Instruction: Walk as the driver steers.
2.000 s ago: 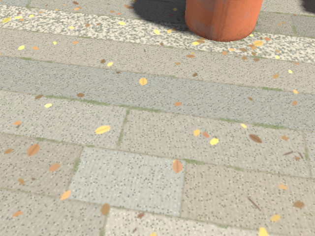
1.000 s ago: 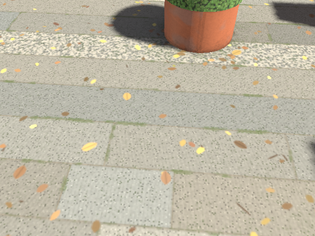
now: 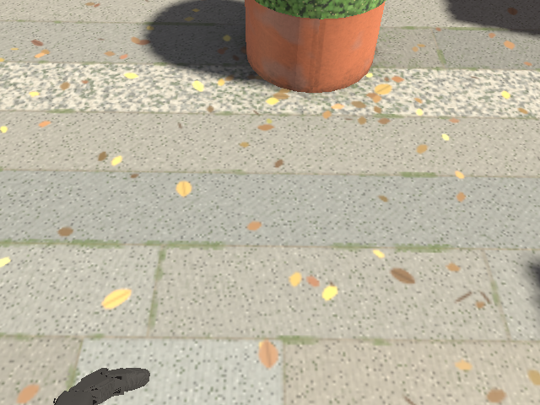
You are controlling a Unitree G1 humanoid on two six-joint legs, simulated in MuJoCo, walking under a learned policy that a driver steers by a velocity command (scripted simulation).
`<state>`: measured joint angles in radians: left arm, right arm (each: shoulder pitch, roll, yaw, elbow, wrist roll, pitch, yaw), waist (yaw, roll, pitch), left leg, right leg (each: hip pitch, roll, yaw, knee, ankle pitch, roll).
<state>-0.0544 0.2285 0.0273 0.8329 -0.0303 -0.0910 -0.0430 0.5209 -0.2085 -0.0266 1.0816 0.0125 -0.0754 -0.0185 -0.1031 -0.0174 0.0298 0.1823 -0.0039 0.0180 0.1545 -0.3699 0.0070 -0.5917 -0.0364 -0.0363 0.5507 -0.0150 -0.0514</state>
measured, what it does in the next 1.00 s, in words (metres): walks ahead: right foot, then left foot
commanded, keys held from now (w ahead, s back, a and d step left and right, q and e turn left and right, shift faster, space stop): w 0.94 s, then w+q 0.06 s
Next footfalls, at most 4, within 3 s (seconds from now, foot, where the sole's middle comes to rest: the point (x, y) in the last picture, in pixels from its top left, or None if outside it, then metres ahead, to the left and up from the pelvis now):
0.04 right None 0.22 -0.12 -0.76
0.60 left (209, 378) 0.54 0.11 -0.76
1.14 right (289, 261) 0.85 -0.12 -0.76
1.62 left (196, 269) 0.85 0.14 -0.76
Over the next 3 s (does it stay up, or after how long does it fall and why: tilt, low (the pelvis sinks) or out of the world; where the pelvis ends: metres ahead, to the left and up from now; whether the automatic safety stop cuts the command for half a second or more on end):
stays up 1.02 0.22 0.00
